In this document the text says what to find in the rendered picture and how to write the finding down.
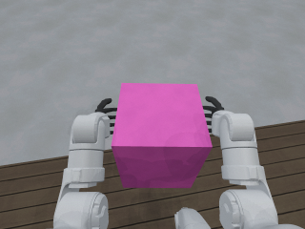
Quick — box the robot right upper arm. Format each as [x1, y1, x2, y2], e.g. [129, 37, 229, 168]
[219, 189, 303, 229]

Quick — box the robot left forearm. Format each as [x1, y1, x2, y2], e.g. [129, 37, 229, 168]
[53, 112, 111, 228]

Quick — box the robot right hand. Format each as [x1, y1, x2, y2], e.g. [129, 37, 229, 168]
[202, 96, 224, 133]

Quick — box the right robot thigh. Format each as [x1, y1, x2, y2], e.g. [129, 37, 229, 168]
[174, 208, 211, 229]

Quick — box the carton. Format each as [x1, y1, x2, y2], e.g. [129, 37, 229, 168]
[111, 83, 213, 188]

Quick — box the robot left hand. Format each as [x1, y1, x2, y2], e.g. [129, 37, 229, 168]
[94, 98, 117, 135]

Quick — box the robot left upper arm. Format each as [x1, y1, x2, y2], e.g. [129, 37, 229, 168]
[48, 192, 109, 229]

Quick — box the robot right forearm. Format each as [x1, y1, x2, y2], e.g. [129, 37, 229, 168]
[211, 110, 278, 221]

